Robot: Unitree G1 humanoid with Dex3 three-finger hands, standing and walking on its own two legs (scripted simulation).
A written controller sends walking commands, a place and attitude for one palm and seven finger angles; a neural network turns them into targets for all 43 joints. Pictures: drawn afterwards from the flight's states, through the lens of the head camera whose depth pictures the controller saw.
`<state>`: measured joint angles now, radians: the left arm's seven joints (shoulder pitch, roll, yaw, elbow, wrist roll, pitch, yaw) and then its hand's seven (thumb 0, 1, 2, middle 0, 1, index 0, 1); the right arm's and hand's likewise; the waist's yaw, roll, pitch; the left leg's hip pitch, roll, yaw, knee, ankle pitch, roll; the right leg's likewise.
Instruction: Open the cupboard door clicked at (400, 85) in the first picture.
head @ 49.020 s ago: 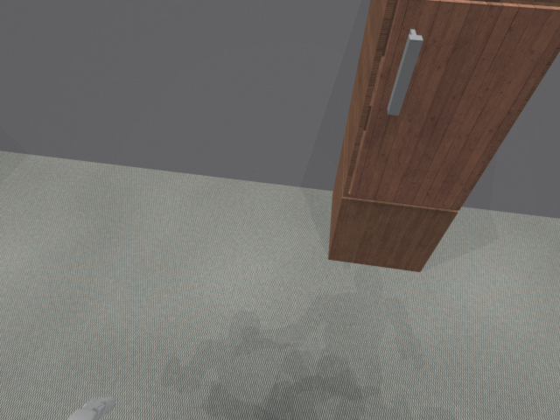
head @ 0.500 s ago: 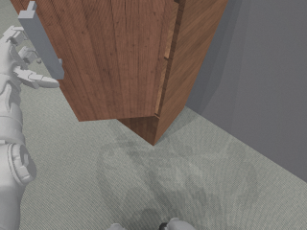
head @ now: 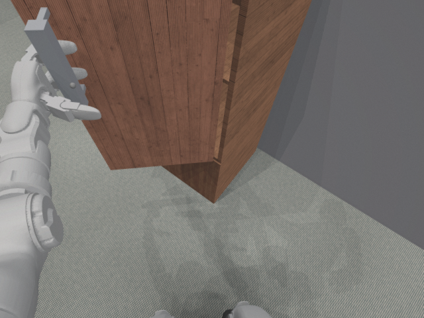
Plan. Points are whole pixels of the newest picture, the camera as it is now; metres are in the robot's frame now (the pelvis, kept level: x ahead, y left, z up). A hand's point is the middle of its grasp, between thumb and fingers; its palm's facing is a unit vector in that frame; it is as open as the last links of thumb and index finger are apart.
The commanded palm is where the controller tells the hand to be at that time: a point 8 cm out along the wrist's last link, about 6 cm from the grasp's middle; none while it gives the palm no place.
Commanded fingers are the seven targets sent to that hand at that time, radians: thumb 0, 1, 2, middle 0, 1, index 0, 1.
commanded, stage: slide the fingers in behind the handle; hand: left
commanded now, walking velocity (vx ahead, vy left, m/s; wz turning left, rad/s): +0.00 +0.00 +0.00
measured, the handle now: (64, 64) +0.56 +0.23 +0.13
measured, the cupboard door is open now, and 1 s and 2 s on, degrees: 44 44 65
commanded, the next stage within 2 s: close the thumb around the handle in 0.16 s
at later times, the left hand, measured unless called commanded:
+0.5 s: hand (72, 84) +0.51 +0.21 +0.13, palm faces +0.04 -1.00 -0.01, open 12.4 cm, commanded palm +0.49 +0.26 +0.13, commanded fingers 0.00 0.23 0.61 -0.35 -1.28 -0.35 -1.28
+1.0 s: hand (73, 83) +0.51 +0.21 +0.13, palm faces +0.04 -1.00 -0.01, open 6.1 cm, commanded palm +0.49 +0.26 +0.13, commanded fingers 0.00 0.90 0.90 -0.40 -1.35 -0.40 -1.35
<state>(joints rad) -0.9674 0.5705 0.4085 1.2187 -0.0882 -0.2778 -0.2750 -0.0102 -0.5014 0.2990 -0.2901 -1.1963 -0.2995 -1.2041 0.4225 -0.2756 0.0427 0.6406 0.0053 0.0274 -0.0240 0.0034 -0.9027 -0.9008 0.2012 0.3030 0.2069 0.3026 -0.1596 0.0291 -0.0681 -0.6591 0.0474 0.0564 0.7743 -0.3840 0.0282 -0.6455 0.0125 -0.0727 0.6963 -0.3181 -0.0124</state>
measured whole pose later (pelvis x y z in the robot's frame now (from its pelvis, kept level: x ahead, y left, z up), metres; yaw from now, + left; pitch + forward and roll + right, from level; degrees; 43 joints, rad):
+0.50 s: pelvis +0.00 +0.00 +0.00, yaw +0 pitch +16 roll -2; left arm -0.96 0.56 0.40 1.21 -0.10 -0.28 -0.27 -0.01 -0.25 0.41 -0.31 -1.22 -0.31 -1.23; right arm 0.43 -0.28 0.03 0.65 0.00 0.03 -0.03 0.00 -0.90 -0.90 0.20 0.30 0.21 0.30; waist -0.16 0.03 -0.07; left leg -0.66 0.05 0.05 0.77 -0.38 0.03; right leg -0.64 0.01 -0.07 0.69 -0.32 -0.01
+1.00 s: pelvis +0.01 +0.00 +0.00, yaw +0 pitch +16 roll -2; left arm -0.96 0.55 0.40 1.21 -0.10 -0.28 -0.26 0.01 0.66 0.79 -0.36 -1.34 -0.36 -1.35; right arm 0.43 -0.28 0.03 0.65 0.00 0.03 -0.03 0.00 -0.90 -0.90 0.20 0.30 0.21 0.30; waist -0.16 0.03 -0.08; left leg -0.66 0.04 0.05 0.77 -0.39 0.03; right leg -0.64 0.01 -0.08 0.69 -0.32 -0.01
